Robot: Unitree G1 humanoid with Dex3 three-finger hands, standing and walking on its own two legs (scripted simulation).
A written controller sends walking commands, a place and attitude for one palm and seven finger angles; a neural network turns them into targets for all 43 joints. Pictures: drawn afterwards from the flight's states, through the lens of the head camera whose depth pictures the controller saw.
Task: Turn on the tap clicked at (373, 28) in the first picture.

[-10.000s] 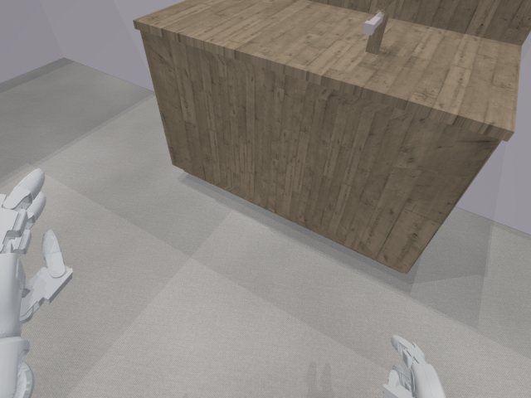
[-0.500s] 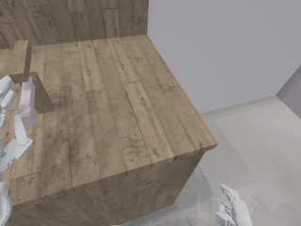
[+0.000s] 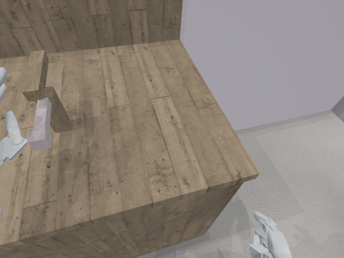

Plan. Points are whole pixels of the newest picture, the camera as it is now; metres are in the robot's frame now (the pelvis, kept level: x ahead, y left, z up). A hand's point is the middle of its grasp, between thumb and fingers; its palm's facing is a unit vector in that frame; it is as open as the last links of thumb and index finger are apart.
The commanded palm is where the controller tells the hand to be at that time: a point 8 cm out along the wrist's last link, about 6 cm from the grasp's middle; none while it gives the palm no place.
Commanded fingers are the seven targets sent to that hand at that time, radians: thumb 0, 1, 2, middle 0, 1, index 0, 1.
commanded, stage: look again from close up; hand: left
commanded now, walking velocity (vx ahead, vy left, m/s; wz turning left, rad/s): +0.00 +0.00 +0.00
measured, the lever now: (40, 139) +0.27 +0.30 +0.14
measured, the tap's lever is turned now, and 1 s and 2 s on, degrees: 0 2 2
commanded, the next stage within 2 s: shuffle to correct the standing spot in 0.30 s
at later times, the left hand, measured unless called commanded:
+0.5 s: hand (33, 162) +0.22 +0.27 +0.16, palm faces +0.39 -0.86 -0.33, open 7.4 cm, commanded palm +0.16 +0.30 +0.17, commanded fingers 0.00 0.90 0.90 -0.20 -0.30 -0.20 -0.30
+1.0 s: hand (45, 193) +0.17 +0.23 +0.16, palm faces +0.32 -0.85 -0.42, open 7.4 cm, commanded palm +0.10 +0.27 +0.17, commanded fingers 0.00 0.90 0.90 -0.20 -0.30 -0.20 -0.30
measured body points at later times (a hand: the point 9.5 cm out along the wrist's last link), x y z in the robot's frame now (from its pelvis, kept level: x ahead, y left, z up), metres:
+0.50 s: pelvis -0.01 +0.03 +0.00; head +0.01 +0.05 +0.45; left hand +0.19 +0.32 +0.17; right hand +0.17 -0.19 -0.07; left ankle +0.03 +0.11 -0.74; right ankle +0.00 -0.12 -0.74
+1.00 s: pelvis -0.06 -0.01 -0.01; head +0.00 +0.01 +0.43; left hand +0.15 +0.27 +0.18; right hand +0.11 -0.25 -0.09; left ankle -0.03 +0.09 -0.74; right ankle -0.01 -0.12 -0.74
